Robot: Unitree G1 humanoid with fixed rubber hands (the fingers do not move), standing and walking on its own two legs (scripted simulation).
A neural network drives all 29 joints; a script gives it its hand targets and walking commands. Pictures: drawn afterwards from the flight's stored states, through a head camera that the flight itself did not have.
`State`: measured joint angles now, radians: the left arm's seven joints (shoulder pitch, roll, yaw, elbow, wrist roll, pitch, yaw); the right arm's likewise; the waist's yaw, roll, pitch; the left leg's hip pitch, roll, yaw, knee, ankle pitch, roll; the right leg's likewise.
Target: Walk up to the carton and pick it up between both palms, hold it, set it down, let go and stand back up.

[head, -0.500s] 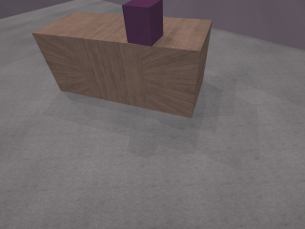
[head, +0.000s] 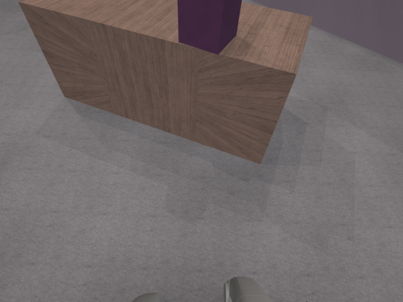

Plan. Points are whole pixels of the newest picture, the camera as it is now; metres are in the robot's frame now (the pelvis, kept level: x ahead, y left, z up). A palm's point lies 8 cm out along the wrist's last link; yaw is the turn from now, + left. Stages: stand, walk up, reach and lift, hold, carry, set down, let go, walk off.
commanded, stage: walk up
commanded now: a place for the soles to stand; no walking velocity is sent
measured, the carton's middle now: (210, 10) +1.21 -0.03 +0.02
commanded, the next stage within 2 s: none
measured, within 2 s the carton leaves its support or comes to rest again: neither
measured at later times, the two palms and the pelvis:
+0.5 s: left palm (94, 270) +0.21 +0.24 -0.12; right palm (296, 213) +0.34 -0.24 -0.11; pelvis +0.24 +0.01 +0.00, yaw +1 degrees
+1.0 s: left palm (127, 129) +0.60 +0.23 -0.09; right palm (287, 190) +0.42 -0.24 -0.13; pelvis +0.46 +0.01 +0.00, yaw -5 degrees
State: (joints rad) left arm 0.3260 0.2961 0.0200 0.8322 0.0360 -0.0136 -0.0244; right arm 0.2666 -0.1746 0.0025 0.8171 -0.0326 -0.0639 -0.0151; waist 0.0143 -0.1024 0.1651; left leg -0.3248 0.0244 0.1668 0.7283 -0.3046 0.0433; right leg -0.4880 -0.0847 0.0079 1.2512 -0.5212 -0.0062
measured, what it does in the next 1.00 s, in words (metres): walks ahead: right foot, then left foot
